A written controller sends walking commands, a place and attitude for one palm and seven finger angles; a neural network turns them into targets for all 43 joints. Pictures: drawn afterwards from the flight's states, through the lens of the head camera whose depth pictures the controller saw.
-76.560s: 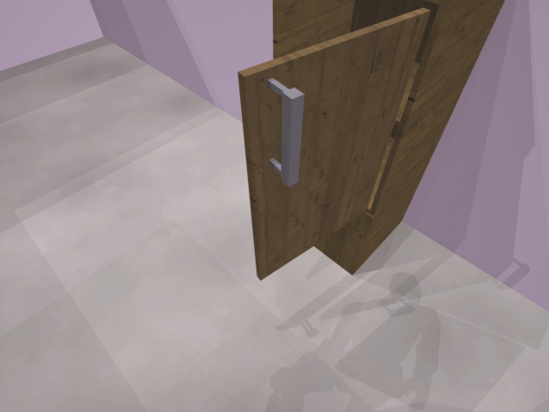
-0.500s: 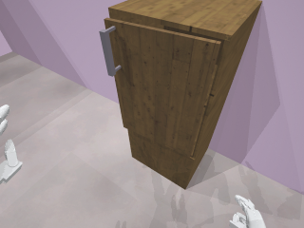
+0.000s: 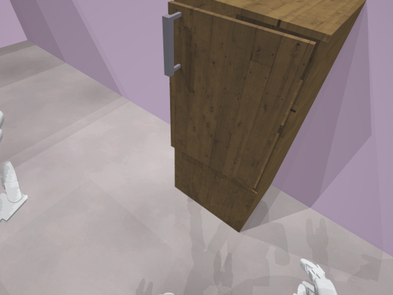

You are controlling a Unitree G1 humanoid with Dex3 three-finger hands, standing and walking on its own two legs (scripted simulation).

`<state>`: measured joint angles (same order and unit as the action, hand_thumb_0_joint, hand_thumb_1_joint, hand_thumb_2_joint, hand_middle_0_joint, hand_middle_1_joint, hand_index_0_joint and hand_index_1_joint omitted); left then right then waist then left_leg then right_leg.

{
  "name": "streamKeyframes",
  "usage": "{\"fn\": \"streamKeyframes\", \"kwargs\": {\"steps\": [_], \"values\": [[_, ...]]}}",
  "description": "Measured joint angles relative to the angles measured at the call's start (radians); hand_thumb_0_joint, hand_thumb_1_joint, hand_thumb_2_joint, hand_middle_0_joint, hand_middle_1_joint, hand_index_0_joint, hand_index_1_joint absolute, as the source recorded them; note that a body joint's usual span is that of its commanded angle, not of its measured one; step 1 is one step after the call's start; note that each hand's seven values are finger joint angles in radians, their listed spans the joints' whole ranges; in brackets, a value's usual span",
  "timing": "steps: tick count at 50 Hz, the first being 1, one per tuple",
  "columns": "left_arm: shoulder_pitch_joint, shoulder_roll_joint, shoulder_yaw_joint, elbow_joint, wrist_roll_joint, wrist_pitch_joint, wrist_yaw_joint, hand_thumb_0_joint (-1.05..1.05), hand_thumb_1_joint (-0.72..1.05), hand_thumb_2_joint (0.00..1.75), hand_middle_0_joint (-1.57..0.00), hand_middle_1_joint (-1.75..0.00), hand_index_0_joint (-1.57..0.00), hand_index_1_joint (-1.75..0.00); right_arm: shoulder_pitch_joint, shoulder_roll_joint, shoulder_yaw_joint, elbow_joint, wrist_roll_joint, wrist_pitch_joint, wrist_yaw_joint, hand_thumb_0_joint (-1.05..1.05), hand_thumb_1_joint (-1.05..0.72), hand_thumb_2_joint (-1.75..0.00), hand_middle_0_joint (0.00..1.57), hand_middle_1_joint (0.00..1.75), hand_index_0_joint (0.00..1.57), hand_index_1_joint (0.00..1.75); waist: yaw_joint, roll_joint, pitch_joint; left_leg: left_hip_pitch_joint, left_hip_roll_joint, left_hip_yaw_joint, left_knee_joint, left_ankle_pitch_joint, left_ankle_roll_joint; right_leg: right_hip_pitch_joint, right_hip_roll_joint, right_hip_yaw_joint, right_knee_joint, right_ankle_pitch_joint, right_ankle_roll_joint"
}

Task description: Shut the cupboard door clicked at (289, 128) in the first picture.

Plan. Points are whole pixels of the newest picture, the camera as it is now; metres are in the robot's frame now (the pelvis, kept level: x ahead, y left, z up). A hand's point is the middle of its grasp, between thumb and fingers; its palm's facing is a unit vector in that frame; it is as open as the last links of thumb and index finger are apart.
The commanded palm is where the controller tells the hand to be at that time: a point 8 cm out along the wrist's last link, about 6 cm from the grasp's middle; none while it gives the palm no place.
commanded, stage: step back with the hand held close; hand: left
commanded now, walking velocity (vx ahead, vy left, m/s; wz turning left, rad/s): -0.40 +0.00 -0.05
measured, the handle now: (173, 45) +0.75 +0.12 +0.16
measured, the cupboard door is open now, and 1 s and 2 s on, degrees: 5 5 5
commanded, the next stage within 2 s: stop stepping back and stand still in 0.30 s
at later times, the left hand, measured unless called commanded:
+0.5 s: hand out of the picture +0.10 +0.25 +0.19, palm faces +0.32 -0.82 -0.47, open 7.4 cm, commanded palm +0.08 +0.28 +0.19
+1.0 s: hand out of the picture +0.09 +0.29 +0.18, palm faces +0.41 -0.85 -0.33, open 7.4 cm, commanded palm +0.02 +0.31 +0.19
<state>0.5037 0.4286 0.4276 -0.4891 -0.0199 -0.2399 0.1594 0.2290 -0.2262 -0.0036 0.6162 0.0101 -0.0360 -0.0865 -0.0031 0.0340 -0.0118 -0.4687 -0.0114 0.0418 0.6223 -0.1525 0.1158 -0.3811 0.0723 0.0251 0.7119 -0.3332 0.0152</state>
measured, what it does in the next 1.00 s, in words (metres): walks backwards: right foot, then left foot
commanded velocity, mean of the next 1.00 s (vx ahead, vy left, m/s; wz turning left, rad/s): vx -0.06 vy -0.04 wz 0.01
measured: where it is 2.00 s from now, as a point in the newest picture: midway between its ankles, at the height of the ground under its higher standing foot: outside the picture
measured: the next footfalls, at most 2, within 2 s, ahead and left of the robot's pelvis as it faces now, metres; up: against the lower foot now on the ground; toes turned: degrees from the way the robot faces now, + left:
right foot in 0.26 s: -0.13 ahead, -0.14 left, +0.00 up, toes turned -5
left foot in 0.52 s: +0.05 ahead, +0.07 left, +0.00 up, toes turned -9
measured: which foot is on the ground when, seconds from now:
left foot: down 0.00-0.42, up 0.44-0.50, down 0.52-0.74, up 0.76-0.84, down 0.86-1.00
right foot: up 0.00-0.24, down 0.26-0.90, up 0.92-1.00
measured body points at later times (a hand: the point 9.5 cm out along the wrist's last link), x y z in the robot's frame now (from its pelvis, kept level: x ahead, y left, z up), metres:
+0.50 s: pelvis -0.10 +0.00 +0.00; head -0.12 +0.04 +0.45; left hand +0.08 +0.29 +0.21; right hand +0.02 -0.26 -0.07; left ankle +0.03 +0.07 -0.71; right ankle -0.17 -0.14 -0.72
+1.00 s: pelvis -0.16 +0.03 +0.01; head -0.19 +0.05 +0.46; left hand +0.06 +0.33 +0.20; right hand -0.05 -0.21 -0.08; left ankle -0.06 +0.11 -0.72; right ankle -0.19 -0.08 -0.70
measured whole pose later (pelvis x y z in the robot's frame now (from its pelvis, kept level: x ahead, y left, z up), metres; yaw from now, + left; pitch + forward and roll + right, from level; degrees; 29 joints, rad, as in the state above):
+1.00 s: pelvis -0.16 +0.03 +0.01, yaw -7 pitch -3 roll -2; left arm 0.42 0.39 0.43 -0.37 -0.05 -0.14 0.18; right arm 0.26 -0.16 0.02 0.70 0.00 -0.10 -0.08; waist -0.03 -0.01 -0.04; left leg -0.34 -0.04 -0.06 0.54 -0.16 0.03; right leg -0.26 0.05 0.00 0.70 -0.44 -0.01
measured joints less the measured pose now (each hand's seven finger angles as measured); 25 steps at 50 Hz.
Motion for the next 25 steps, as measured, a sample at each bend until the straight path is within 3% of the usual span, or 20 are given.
{"fn": "streamKeyframes", "kwargs": {"steps": [3, 5, 8, 12, 15, 18, 21, 23, 25], "values": [[-0.01, 0.009, 0.019, 0.011, -0.009, 0.002, -0.009, 0.02, 0.88, 0.9, -0.21, -0.3, -0.22, -0.3, -0.003, 0.018, -0.003, 0.004, -0.01, -0.021, 0.008, 0.01, -0.9, -0.9, 0.21, 0.3, 0.2, 0.3, 0.0, 0.01, -0.021, 0.008, 0.014, -0.009, -0.063, 0.036, -0.003, 0.032, 0.023, -0.004, 0.118, -0.084, -0.008], [0.004, 0.012, 0.029, 0.003, -0.024, -0.001, -0.009, 0.02, 0.88, 0.9, -0.21, -0.3, -0.22, -0.3, -0.007, 0.031, 0.004, 0.006, -0.012, -0.031, 0.018, 0.01, -0.9, -0.9, 0.21, 0.3, 0.2, 0.3, 0.009, 0.004, -0.047, 0.008, 0.025, 0.0, -0.12, 0.072, -0.007, 0.086, 0.019, -0.017, 0.089, -0.134, -0.013], [0.022, 0.01, 0.024, -0.014, -0.042, -0.001, -0.011, 0.02, 0.89, 0.9, -0.21, -0.3, -0.21, -0.3, -0.023, 0.047, 0.018, 0.006, -0.015, -0.044, 0.033, 0.01, -0.9, -0.9, 0.21, 0.3, 0.2, 0.3, 0.025, -0.009, -0.074, 0.0, 0.039, 0.022, -0.204, 0.129, -0.017, 0.188, 0.005, -0.038, -0.081, -0.153, -0.019], [0.006, 0.034, 0.011, -0.039, -0.051, -0.001, -0.022, 0.02, 0.89, 0.9, -0.2, -0.3, -0.21, -0.3, -0.075, 0.061, 0.033, -0.009, -0.019, -0.044, 0.045, 0.01, -0.9, -0.9, 0.21, 0.3, 0.2, 0.3, 0.043, -0.059, -0.06, -0.048, 0.035, 0.079, -0.237, 0.184, -0.027, 0.284, -0.039, -0.021, -0.324, -0.045, -0.045], [-0.038, 0.041, -0.019, -0.042, -0.05, 0.007, -0.039, 0.02, 0.89, 0.9, -0.2, -0.3, -0.21, -0.3, -0.12, 0.053, 0.029, 0.002, -0.02, -0.038, 0.047, 0.01, -0.9, -0.9, 0.21, 0.3, 0.2, 0.3, 0.022, -0.036, -0.012, -0.072, 0.053, 0.073, -0.233, 0.215, -0.028, 0.258, -0.025, -0.03, -0.304, -0.024, 0.001], [-0.013, 0.072, -0.02, -0.075, -0.064, 0.016, -0.056, 0.02, 0.88, 0.9, -0.21, -0.3, -0.22, -0.3, -0.104, 0.055, 0.021, -0.009, -0.009, -0.023, 0.048, 0.01, -0.9, -0.9, 0.21, 0.3, 0.2, 0.3, -0.019, -0.021, 0.0, -0.07, 0.056, 0.041, -0.257, 0.248, -0.046, 0.24, -0.009, -0.06, -0.266, -0.034, -0.011], [0.08, 0.116, 0.019, -0.106, -0.082, 0.007, -0.055, 0.02, 0.88, 0.9, -0.21, -0.3, -0.22, -0.3, -0.051, 0.055, 0.017, -0.013, -0.004, -0.01, 0.036, 0.01, -0.9, -0.9, 0.21, 0.3, 0.2, 0.3, -0.042, -0.029, -0.019, -0.099, 0.046, 0.013, -0.187, 0.109, -0.099, 0.234, -0.013, -0.08, -0.247, -0.032, -0.024], [0.143, 0.124, 0.04, -0.118, -0.08, 0.006, -0.041, 0.02, 0.88, 0.89, -0.21, -0.3, -0.22, -0.3, -0.005, 0.045, 0.014, 0.006, -0.01, -0.007, 0.026, 0.01, -0.9, -0.9, 0.21, 0.3, 0.2, 0.3, -0.018, -0.049, -0.043, -0.115, 0.026, -0.022, -0.035, -0.047, -0.14, 0.232, -0.025, -0.059, -0.219, -0.04, -0.023], [0.169, 0.097, 0.04, -0.11, -0.065, 0.023, -0.019, 0.02, 0.88, 0.89, -0.21, -0.3, -0.22, -0.3, 0.048, 0.022, 0.011, 0.027, -0.016, 0.0, 0.012, 0.01, -0.9, -0.9, 0.21, 0.3, 0.2, 0.3, 0.014, -0.056, -0.081, -0.066, 0.012, -0.059, 0.075, -0.112, -0.145, 0.23, -0.04, -0.03, -0.188, -0.059, -0.018]]}}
